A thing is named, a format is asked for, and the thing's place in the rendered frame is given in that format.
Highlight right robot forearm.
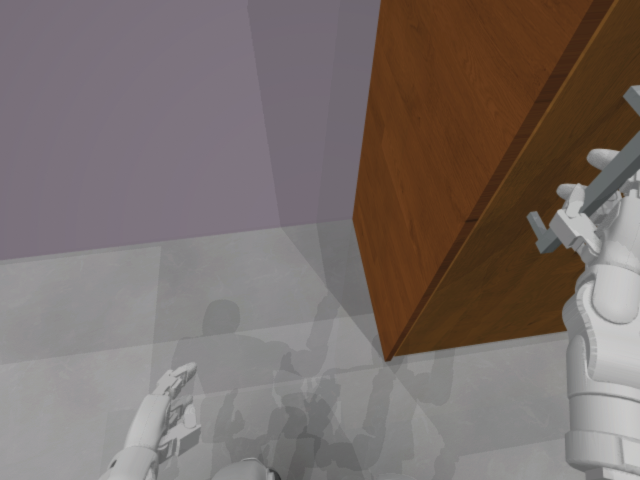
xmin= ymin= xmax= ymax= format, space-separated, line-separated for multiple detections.
xmin=562 ymin=264 xmax=640 ymax=480

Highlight left robot shin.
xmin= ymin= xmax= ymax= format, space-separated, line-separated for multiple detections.
xmin=241 ymin=458 xmax=266 ymax=469

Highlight robot left hand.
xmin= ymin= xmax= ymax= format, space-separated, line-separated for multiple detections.
xmin=123 ymin=362 xmax=201 ymax=464

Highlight left robot forearm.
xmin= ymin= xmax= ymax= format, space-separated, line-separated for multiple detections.
xmin=98 ymin=446 xmax=159 ymax=480

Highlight robot right hand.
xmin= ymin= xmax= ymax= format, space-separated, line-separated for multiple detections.
xmin=549 ymin=149 xmax=640 ymax=275

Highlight wardrobe door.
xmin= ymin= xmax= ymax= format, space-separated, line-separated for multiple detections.
xmin=394 ymin=0 xmax=640 ymax=357

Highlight handle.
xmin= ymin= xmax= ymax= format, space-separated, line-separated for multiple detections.
xmin=527 ymin=85 xmax=640 ymax=254

